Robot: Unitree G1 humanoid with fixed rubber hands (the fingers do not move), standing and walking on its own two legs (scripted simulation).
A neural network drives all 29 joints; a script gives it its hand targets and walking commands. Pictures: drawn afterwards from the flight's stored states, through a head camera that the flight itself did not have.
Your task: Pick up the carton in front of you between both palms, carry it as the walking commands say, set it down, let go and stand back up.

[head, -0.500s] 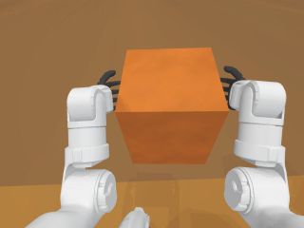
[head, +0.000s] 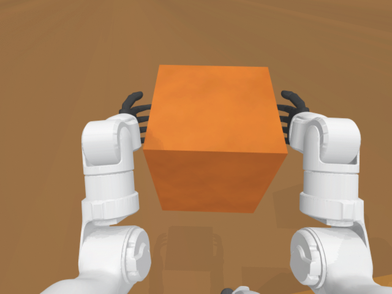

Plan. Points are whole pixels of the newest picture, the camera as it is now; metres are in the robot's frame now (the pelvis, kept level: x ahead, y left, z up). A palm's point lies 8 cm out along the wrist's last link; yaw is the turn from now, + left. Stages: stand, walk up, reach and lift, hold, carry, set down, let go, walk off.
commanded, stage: carry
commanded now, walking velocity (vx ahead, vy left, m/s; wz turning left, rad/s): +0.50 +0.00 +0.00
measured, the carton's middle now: (210, 145) +0.41 -0.01 +0.09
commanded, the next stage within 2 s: none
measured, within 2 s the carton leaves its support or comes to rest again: neither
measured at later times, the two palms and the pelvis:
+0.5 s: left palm (140, 35) +0.70 +0.16 +0.19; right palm (255, 30) +0.70 -0.14 +0.20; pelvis +0.33 +0.02 +0.02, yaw -2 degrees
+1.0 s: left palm (149, 22) +0.99 +0.18 +0.11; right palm (230, 18) +1.00 -0.12 +0.11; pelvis +0.70 +0.01 +0.02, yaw +3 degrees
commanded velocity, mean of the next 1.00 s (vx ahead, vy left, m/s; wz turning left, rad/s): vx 0.50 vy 0.00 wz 0.00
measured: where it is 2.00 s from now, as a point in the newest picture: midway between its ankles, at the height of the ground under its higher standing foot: (194, 123)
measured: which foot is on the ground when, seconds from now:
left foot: down 0.00-0.04, up 0.06-0.46, down 0.48-1.00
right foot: down 0.00-0.48, up 0.50-0.96, down 0.98-1.00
